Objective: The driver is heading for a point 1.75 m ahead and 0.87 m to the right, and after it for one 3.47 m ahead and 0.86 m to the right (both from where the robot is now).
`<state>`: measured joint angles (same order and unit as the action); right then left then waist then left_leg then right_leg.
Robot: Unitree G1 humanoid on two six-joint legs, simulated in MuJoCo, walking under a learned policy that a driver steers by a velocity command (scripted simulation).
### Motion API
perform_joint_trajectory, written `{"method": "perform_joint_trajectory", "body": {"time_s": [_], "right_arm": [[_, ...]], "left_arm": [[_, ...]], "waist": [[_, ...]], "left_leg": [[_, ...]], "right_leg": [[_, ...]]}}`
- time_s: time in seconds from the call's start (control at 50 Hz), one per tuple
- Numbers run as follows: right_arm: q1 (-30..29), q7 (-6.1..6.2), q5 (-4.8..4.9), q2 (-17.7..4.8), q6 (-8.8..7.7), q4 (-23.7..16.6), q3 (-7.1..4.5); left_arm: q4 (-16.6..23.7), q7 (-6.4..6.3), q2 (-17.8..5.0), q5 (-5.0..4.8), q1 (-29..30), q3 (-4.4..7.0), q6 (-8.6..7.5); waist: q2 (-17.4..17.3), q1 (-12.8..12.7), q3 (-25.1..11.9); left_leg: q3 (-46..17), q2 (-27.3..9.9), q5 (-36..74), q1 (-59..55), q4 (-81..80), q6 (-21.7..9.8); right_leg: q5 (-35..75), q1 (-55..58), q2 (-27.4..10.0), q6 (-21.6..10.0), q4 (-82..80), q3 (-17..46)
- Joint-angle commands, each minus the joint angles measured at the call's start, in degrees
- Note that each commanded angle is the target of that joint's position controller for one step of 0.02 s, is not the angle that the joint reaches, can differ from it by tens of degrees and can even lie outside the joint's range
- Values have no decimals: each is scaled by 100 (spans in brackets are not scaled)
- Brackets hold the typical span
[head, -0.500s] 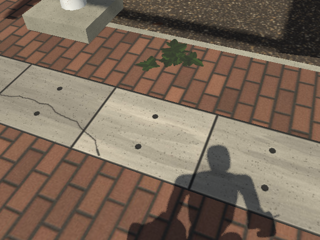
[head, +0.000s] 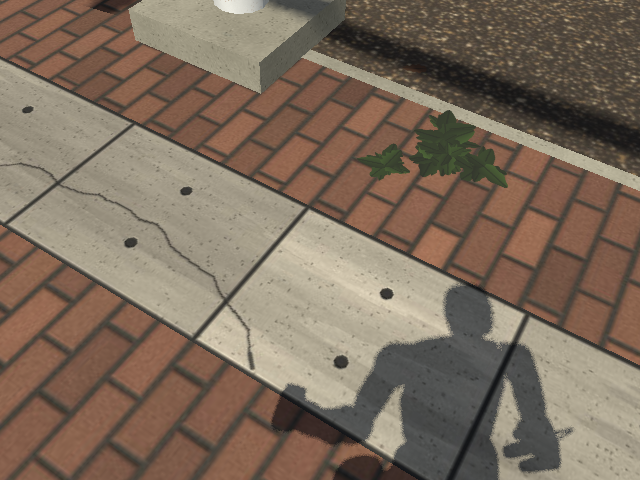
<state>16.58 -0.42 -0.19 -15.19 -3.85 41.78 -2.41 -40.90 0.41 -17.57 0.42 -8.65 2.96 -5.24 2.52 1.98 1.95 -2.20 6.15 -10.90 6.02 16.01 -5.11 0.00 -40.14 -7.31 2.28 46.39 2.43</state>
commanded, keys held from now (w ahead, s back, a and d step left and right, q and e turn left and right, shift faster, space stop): e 1.00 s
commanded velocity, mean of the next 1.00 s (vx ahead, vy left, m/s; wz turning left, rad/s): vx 0.08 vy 0.00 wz -0.46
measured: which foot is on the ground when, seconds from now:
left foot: down 0.00-0.20, up 0.22-0.58, down 0.60-1.00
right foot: up 0.00-0.16, down 0.18-0.60, up 0.62-1.00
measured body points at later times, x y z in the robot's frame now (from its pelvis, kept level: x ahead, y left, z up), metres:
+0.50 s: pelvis +0.18 -0.02 -0.02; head +0.22 -0.04 +0.43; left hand +0.39 +0.22 -0.11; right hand +0.27 -0.32 -0.12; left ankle +0.27 +0.13 -0.71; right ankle +0.25 -0.12 -0.75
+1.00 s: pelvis +0.21 +0.00 -0.01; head +0.24 -0.02 +0.44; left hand +0.49 +0.14 -0.10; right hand +0.18 -0.32 -0.11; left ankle +0.28 +0.11 -0.75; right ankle +0.14 -0.10 -0.73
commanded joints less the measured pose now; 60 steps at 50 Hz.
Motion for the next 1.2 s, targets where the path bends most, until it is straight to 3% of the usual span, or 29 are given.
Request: {"method": "perform_joint_trajectory", "body": {"time_s": [0.02, 0.08, 0.14, 0.16, 0.18, 0.2, 0.22, 0.24, 0.28, 0.34, 0.44, 0.54, 0.58, 0.6, 0.62, 0.64, 0.66, 0.7, 0.76, 0.86, 0.96, 1.0, 1.02, 1.04, 1.06, 1.08, 1.1, 1.14, 1.2], "right_arm": [[38, 87, -22, -922, -79, -162, -210], [-2, 98, -42, -950, -29, -10, -209], [-232, 169, 13, -1061, 106, 3, -272], [-349, 214, 39, -1039, 174, -38, -273], [-290, 251, -4, -981, 212, -112, -244], [284, 250, -183, -688, 175, -278, -145], [669, 164, -146, -466, 142, -292, -23], [400, 90, -15, -958, 152, -236, -116], [-337, 117, 45, -925, 282, -424, -128], [-284, 204, -26, -711, 428, -448, -115], [-322, 274, -31, -641, 391, -360, -101], [-566, 206, 28, -664, 274, -458, -157], [-317, 160, 46, -665, 193, -381, -205], [-181, 167, 5, -861, 173, -360, -281], [-210, 205, -135, -1367, 206, -438, -394], [-347, 190, -316, -1501, 249, -421, -448], [-629, 205, -295, -1157, 228, -601, -354], [-980, 254, -113, -819, 243, -696, -270], [-862, 306, -69, -769, 319, -668, -240], [-592, 332, -69, -1063, 442, -579, -382], [-731, 219, 67, -1244, 439, -523, -480], [-867, 211, 184, -1222, 429, -480, -487], [-618, 198, 193, -1049, 405, -356, -450], [-459, 169, 7, -751, 389, -370, -374], [-836, 192, -220, -533, 369, -747, -261], [-1278, 242, -116, -821, 348, -811, -350], [-1297, 250, 5, -936, 368, -778, -398], [-1110, 318, -48, -977, 410, -603, -455], [-882, 267, -37, -798, 386, -527, -423]], "left_arm": [[316, 94, -136, -33, 352, -21, -105], [365, 208, -266, -91, 410, 25, -113], [389, 294, -600, -23, 10, 170, -90], [268, 299, -733, 4, -530, 252, -96], [214, 256, -981, 18, -1000, 346, -103], [348, 198, -1451, 62, -1150, 420, -67], [447, 156, -1266, 89, -1115, 334, -13], [591, 131, -933, -5, -941, 284, 84], [716, 42, -675, -91, -387, 193, 265], [813, -23, -741, 4, -27, 228, 413], [858, -169, -941, -65, -73, 352, 551], [904, -194, -901, -84, -66, 369, 720], [930, -206, -849, -140, 33, 358, 777], [912, -213, -717, -160, -89, 322, 789], [964, -195, -419, -130, -250, 245, 783], [1123, -173, -591, -138, -145, 314, 704], [965, -163, -980, -65, -349, 438, 665], [659, -197, -898, -123, -597, 477, 766], [754, -179, -559, -178, -381, 365, 862], [1059, -87, -354, -173, 136, 246, 844], [1104, 24, -472, -172, 14, 292, 903], [986, 62, -445, -169, -340, 334, 912], [908, 26, -565, -153, -548, 396, 907], [931, -49, -1072, -164, -752, 543, 883], [1098, -78, -1633, -29, -688, 615, 816], [1073, -35, -1341, 133, -846, 549, 675], [1007, -43, -1167, 121, -583, 465, 584], [1038, -120, -879, -105, 3, 378, 575], [1038, -207, -827, -70, 82, 323, 642]], "waist": [[-540, 160, -83], [-598, 152, -133], [-702, -149, -325], [-653, -426, -564], [-305, -625, -940], [857, -321, -1676], [1423, -188, -2494], [527, -442, -2528], [-292, -340, -1254], [176, -30, -634], [374, -162, -1089], [635, -282, -912], [664, -95, -870], [480, -71, -866], [-686, -240, -826], [-2086, -299, -557], [-1536, -320, -564], [-910, -428, -514], [-1024, -231, -391], [-1322, 92, -609], [-1435, 26, -649], [-1314, -236, -663], [-1007, -287, -703], [235, -224, -762], [1642, -246, -661], [1033, -688, -1029], [772, -490, -775], [473, -233, -559], [460, -109, -758]], "left_leg": [[-20, -1224, 2764, 638, -452, -568], [12, -1478, 2795, 44, -162, -481], [-12, -1661, 3861, -613, 764, -338], [94, -1522, 4305, -637, 1549, -216], [334, -1152, 3793, -319, 2757, 67], [503, -478, 707, 1245, 4800, 481], [-74, 275, -2835, 2739, 6282, 780], [-664, -155, -2457, 2903, 6644, 727], [-449, -558, -1776, 3169, 6115, 709], [-219, -630, -1404, 2330, 4557, 785], [-273, -524, -783, 1874, 3339, 997], [-314, -414, -694, 1646, 2307, 891], [-193, -395, -181, 1072, 1201, 728], [-424, -788, 45, 575, 679, 558], [-1645, -2053, 137, 138, 247, 4], [-2822, -2820, 937, 489, -60, -815], [-2607, -2861, 1236, 534, 66, -955], [-1500, -2204, 1434, 396, 373, -511], [-745, -1949, 1917, 203, 381, -545], [-424, -2225, 2070, -324, 422, -727], [-158, -2433, 2122, -81, 579, -673], [98, -2344, 1901, 143, 996, -388], [384, -2151, 1358, 552, 1444, -33], [966, -1640, -211, 1760, 2759, 541], [880, -783, -2756, 3374, 4084, 1003], [11, -750, -2888, 3381, 5027, 999], [-150, -852, -2404, 3421, 5252, 922], [-221, -917, -1541, 3391, 4976, 928], [-113, -687, -956, 2858, 4791, 1044]], "right_leg": [[1326, 1065, 337, -55, -988, -373], [1201, 1075, 465, -256, -1438, -228], [96, 1175, 731, -510, -1560, -268], [103, 1710, 916, -610, -1799, -410], [1443, 2585, 749, -800, -2044, -122], [3693, 4356, -511, -1573, -1556, 1521], [3688, 5549, -1503, -2637, -2007, 3625], [2208, 5225, -1242, -2404, -2249, 3338], [387, 3640, -771, -1904, -2647, 2416], [-370, 2091, -113, -1607, -3053, 1837], [-423, 2125, 6, -1570, -2844, 1824], [-1262, 2249, 86, -1367, -2701, 2358], [-1165, 2198, 243, -1169, -2417, 2420], [-1512, 1926, 482, -933, -2092, 2269], [-2600, 1171, 1047, -569, -968, 1484], [-3500, 449, 1619, -282, 372, 547], [-3316, 453, 1264, -98, 1420, 713], [-2716, 389, 1171, 112, 2140, 546], [-2276, 246, 1026, 344, 2232, 195], [-2366, 710, 665, 412, 809, -139], [-2200, 1698, 675, 99, -566, -536], [-1354, 2389, 805, -206, -1766, -714], [-740, 3052, 883, -403, -2337, -562], [880, 4068, -26, -782, -2577, 796], [2421, 4260, -1426, -1973, -2472, 2712], [1940, 3973, -1513, -2435, -2643, 2755], [1454, 3772, -1146, -2130, -2670, 2203], [1001, 3513, -611, -1580, -2619, 1667], [1245, 3238, -332, -1545, -2575, 1438]]}}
